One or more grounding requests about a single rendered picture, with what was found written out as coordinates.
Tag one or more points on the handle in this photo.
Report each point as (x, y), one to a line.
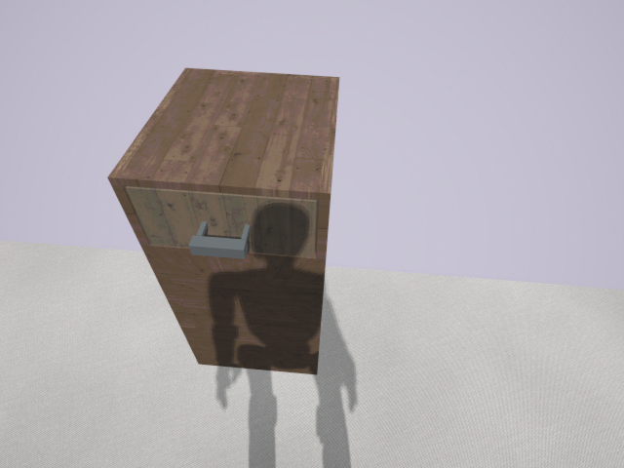
(220, 247)

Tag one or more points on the drawer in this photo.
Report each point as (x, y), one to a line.
(279, 225)

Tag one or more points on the cabinet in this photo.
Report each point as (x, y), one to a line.
(252, 133)

